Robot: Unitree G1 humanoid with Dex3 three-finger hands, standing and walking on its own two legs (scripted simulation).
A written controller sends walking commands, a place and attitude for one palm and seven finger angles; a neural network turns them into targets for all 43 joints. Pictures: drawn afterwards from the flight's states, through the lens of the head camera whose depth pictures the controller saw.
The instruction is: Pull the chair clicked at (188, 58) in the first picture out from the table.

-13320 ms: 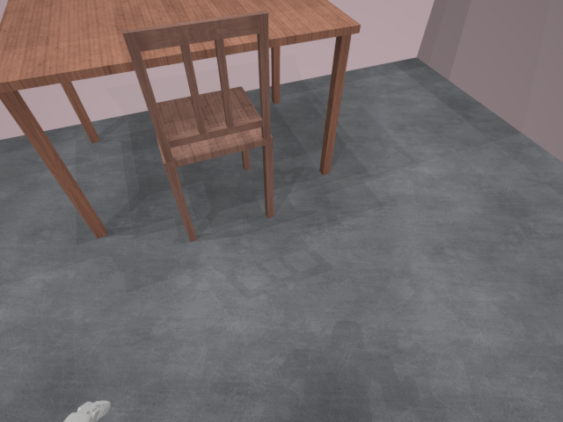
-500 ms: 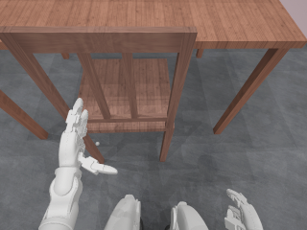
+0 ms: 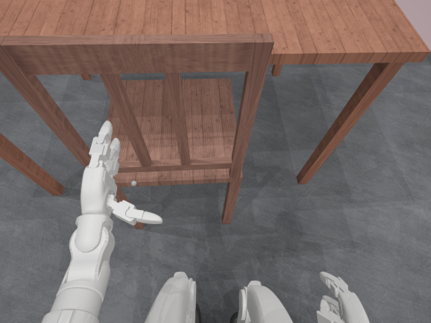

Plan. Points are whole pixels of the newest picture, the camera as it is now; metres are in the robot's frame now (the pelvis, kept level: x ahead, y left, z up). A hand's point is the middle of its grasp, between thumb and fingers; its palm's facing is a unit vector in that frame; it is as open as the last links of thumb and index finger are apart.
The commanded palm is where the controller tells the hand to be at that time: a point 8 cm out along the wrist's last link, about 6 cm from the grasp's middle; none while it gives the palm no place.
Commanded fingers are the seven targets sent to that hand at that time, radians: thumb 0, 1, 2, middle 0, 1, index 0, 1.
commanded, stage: push the fingers through the gap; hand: left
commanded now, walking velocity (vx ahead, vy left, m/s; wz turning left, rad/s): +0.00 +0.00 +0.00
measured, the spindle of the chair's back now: (131, 127) +0.47 +0.18 +0.03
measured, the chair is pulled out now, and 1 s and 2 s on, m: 0.00 0.00 0.00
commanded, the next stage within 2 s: hook a spindle and tug to test in 1.22 s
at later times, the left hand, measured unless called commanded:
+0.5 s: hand (136, 162) +0.39 +0.17 +0.02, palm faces +0.11 -0.99 -0.04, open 16.9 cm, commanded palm +0.37 +0.21 +0.02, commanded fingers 0.00 -0.50 0.30 -0.06 -0.08 -0.06 -0.08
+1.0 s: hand (141, 143) +0.44 +0.16 +0.02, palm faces +0.11 -0.99 -0.04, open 16.9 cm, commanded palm +0.41 +0.21 +0.02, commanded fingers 0.00 -0.50 0.30 -0.06 -0.08 -0.06 -0.08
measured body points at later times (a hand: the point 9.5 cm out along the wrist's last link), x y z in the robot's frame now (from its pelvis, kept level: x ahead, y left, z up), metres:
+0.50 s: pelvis +0.00 +0.00 +0.00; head +0.11 +0.01 +0.44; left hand +0.38 +0.22 +0.03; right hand +0.12 -0.25 -0.12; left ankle +0.04 +0.08 -0.62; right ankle +0.01 -0.09 -0.62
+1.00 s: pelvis +0.00 +0.01 +0.00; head +0.13 +0.01 +0.43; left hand +0.43 +0.22 +0.03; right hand +0.07 -0.25 -0.12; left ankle +0.04 +0.08 -0.62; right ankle +0.01 -0.09 -0.62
